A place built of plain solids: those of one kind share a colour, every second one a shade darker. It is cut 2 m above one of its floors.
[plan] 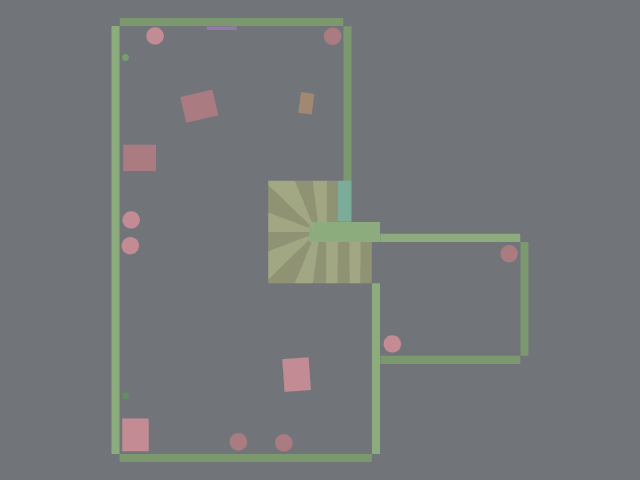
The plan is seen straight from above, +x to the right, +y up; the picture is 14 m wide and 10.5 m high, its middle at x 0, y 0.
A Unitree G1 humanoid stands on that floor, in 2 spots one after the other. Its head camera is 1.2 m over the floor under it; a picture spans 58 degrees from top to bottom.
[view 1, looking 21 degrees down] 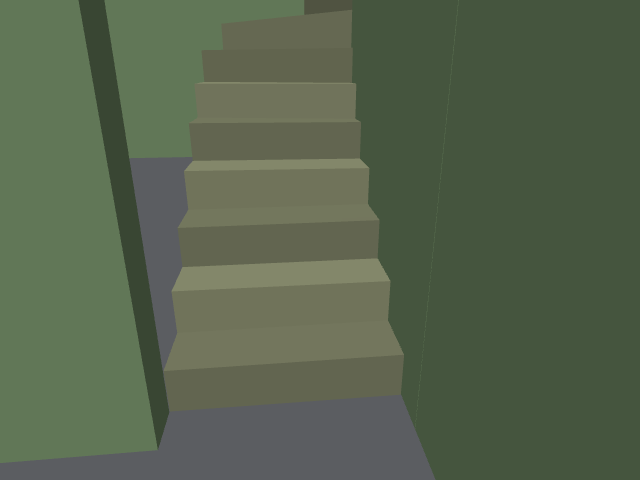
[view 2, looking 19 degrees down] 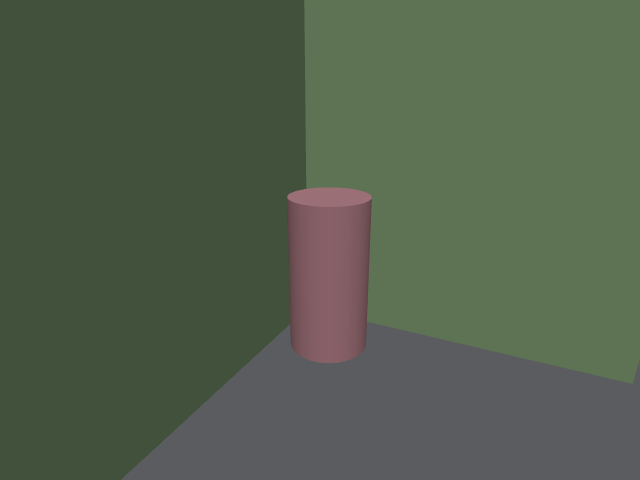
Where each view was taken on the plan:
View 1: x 2.49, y -0.51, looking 174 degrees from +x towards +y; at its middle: tread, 1.98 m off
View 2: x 3.32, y -1.47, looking -154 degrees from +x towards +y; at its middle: bin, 1.82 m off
